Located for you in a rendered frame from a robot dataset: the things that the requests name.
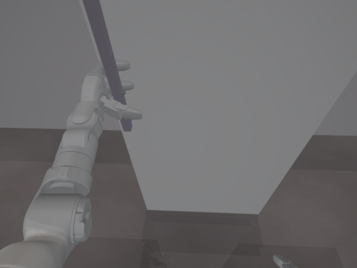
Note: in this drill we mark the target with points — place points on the handle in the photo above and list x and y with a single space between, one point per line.
99 29

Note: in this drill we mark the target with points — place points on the robot left upper arm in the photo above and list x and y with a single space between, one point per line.
54 225

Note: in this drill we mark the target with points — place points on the left robot hand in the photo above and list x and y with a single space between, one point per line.
94 88

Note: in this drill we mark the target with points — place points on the left robot forearm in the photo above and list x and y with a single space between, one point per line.
74 160

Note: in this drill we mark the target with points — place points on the fridge door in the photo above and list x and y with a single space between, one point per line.
230 91

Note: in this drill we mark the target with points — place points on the right robot hand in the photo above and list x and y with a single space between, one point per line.
282 262

